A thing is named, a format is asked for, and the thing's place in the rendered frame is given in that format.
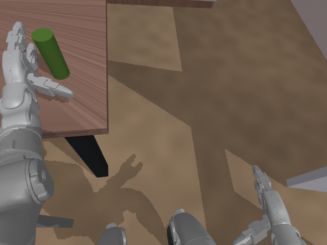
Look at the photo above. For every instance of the table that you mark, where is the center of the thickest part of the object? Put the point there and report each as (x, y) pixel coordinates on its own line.
(80, 29)

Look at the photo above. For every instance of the left robot arm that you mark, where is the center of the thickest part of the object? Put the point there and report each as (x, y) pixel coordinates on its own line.
(25, 183)

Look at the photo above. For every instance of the left robot hand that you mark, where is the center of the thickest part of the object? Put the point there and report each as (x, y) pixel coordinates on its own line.
(19, 67)

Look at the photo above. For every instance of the right robot hand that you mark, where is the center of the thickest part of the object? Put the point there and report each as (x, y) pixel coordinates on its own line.
(274, 211)

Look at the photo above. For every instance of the right robot arm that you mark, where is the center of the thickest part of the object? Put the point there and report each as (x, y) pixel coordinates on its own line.
(285, 235)

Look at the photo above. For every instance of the can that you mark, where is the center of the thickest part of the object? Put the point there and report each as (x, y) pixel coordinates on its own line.
(51, 53)

